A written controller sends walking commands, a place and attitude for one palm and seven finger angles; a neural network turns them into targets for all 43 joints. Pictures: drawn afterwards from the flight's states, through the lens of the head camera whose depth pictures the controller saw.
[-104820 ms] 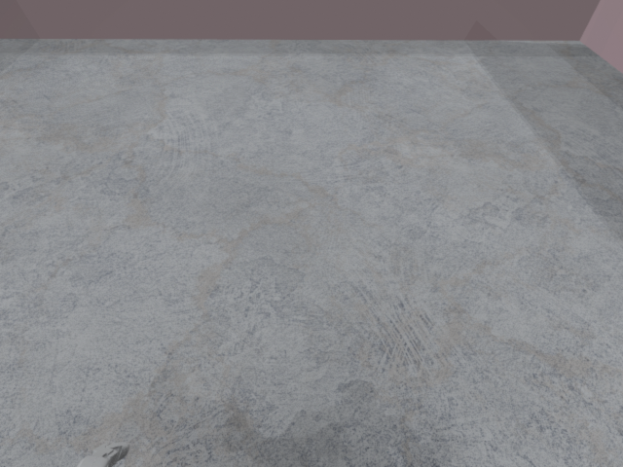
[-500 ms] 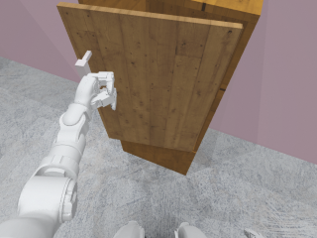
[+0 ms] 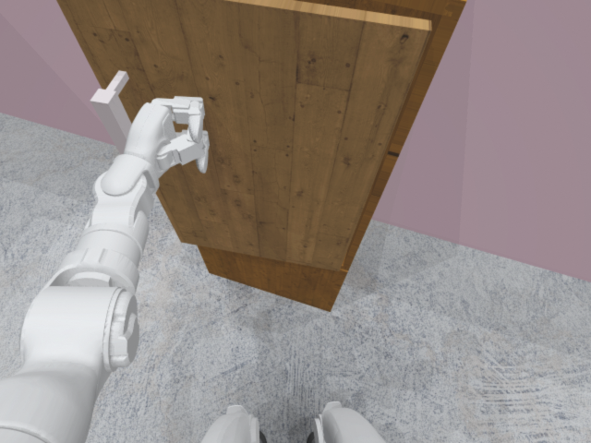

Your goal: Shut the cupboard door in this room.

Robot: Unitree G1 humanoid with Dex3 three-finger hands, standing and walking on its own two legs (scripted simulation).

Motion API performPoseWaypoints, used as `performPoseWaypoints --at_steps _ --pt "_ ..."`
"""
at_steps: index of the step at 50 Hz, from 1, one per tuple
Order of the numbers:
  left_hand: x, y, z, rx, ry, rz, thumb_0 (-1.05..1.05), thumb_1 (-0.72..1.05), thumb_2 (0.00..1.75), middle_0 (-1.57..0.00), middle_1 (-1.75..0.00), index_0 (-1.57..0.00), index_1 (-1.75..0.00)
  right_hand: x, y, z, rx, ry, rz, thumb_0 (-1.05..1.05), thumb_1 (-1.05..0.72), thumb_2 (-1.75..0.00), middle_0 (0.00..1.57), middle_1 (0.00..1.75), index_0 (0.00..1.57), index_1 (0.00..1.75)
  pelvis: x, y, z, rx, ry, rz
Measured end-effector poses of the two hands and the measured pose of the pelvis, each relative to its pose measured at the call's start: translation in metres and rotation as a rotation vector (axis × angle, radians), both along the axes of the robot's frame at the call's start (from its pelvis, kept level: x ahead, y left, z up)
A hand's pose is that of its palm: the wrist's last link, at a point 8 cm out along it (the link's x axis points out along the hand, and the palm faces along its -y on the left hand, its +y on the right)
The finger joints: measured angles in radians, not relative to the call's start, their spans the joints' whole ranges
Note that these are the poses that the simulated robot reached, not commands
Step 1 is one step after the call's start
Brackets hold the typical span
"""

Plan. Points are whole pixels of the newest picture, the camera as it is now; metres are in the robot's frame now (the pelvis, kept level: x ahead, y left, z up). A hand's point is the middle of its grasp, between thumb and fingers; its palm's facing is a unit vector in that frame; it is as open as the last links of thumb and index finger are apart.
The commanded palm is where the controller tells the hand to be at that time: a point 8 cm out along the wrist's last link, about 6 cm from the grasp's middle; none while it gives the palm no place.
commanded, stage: push the door shut along its arc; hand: left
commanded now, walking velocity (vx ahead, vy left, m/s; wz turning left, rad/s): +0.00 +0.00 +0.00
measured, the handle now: (130, 124) +0.53 +0.18 +0.09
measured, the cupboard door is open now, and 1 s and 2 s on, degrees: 7 0 0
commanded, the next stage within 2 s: pull the fist back off the door in 0.32 s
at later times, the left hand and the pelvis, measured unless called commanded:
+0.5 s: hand (213, 126) +0.52 +0.07 +0.10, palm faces -0.29 -0.96 +0.03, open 3.1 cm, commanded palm +0.52 +0.10 +0.10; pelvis -0.01 -0.01 -0.02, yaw +1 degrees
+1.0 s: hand (217, 139) +0.49 +0.06 +0.10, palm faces +0.10 -1.00 +0.00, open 3.1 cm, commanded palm +0.44 +0.11 +0.10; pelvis +0.01 -0.02 +0.01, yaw -2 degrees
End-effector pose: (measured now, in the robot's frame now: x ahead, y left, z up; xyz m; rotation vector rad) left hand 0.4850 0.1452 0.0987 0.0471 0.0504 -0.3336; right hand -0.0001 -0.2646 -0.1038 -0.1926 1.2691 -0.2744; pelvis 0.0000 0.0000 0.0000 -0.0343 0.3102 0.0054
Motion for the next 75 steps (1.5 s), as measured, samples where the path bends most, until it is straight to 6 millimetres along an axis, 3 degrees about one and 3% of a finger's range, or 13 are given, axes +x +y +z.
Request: performPoseWaypoints --at_steps 11,22,27,32,39,46,53,58,62,69,75 --pt "0.018 -0.012 0.002 0.005 0.019 -0.04 0.01 0.99 0.99 -1.3 -1.5 -1.3 -1.5 0.015 -0.016 -0.006 -0.036 -0.021 0.039 0.0 -0.9 -0.9 0.2 0.3 0.2 0.3 -0.007 -0.01 -0.009 -0.006 0.037 0.021" --pt "0.032 -0.019 0.003 0.003 0.026 -0.094 0.02 1.0 1.03 -1.3 -1.49 -1.3 -1.5 0.003 -0.022 -0.014 -0.052 0.013 0.033 0.0 -0.9 -0.9 0.2 0.3 0.2 0.3 -0.008 -0.014 -0.018 -0.01 0.07 0.019" --pt "0.025 -0.015 -0.005 -0.107 0.045 0.177 0.0 0.82 0.98 -1.3 -1.49 -1.3 -1.5 -0.002 -0.013 -0.016 -0.005 0.017 0.052 0.0 -0.91 -0.9 0.2 0.3 0.2 0.3 -0.007 -0.014 -0.017 -0.012 0.078 0.018" --pt "0.013 -0.028 -0.01 -0.113 -0.003 0.434 0.0 0.82 0.94 -1.29 -1.5 -1.3 -1.5 -0.003 0.0 -0.018 0.064 0.003 0.08 0.0 -0.91 -0.9 0.2 0.3 0.2 0.3 -0.007 -0.015 -0.016 -0.005 0.075 0.01" --pt "0.005 -0.051 -0.005 0.026 -0.081 0.388 0.02 0.91 0.94 -1.3 -1.5 -1.3 -1.5 -0.014 0.009 -0.02 0.117 0.003 0.024 0.0 -0.9 -0.9 0.2 0.3 0.2 0.3 -0.005 -0.015 -0.011 0.01 0.045 -0.013" --pt "-0.007 -0.041 0.002 -0.061 -0.027 0.434 0.02 0.91 0.92 -1.3 -1.49 -1.3 -1.5 -0.018 0.005 -0.005 0.117 0.009 -0.011 0.0 -0.91 -0.9 0.2 0.3 0.2 0.3 0.004 -0.018 0.006 0.027 -0.003 -0.04" --pt "-0.035 -0.023 -0.003 -0.022 -0.097 0.407 0.02 0.91 0.91 -1.3 -1.49 -1.3 -1.5 0.005 -0.012 0.005 0.084 -0.02 0.025 0.01 -0.91 -0.9 0.2 0.3 0.2 0.3 0.009 -0.021 0.011 0.026 -0.03 -0.031" --pt "-0.066 -0.022 -0.019 -0.048 -0.046 0.388 0.01 0.91 0.91 -1.3 -1.5 -1.3 -1.5 0.04 -0.019 0.011 0.055 -0.09 0.054 0.01 -0.91 -0.9 0.2 0.3 0.2 0.3 0.011 -0.017 0.015 0.021 -0.058 -0.019" --pt "-0.081 -0.028 -0.015 -0.075 -0.076 0.378 0.02 0.91 0.91 -1.3 -1.5 -1.3 -1.5 0.072 -0.016 0.015 0.039 -0.181 0.086 0.01 -0.91 -0.9 0.2 0.3 0.2 0.3 0.011 -0.015 0.016 0.02 -0.079 -0.014" --pt "-0.079 -0.032 0.007 -0.03 -0.141 0.356 0.02 0.9 0.9 -1.3 -1.5 -1.31 -1.5 0.112 0.002 0.017 0.066 -0.301 0.132 0.01 -0.91 -0.9 0.2 0.3 0.2 0.3 0.006 -0.012 0.013 0.021 -0.095 -0.004" --pt "-0.075 -0.028 -0.003 -0.044 -0.036 0.384 0.01 0.9 0.9 -1.3 -1.5 -1.3 -1.5 0.109 0.017 0.014 0.103 -0.295 0.133 0.0 -0.91 -0.9 0.2 0.3 0.2 0.3 0.003 -0.01 0.015 0.024 -0.095 -0.01"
